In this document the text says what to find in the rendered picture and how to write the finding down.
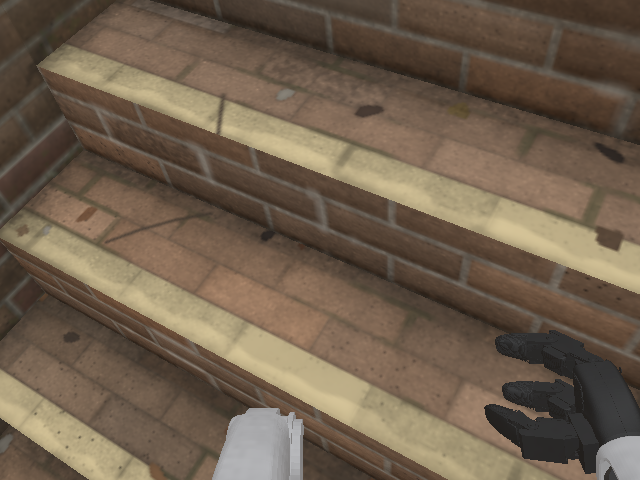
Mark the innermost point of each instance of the robot right hand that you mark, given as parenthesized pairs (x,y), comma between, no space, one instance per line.
(599,408)

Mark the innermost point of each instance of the robot right forearm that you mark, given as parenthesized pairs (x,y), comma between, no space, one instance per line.
(619,459)

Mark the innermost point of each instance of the left robot thigh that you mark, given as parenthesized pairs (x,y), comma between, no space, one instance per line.
(262,445)

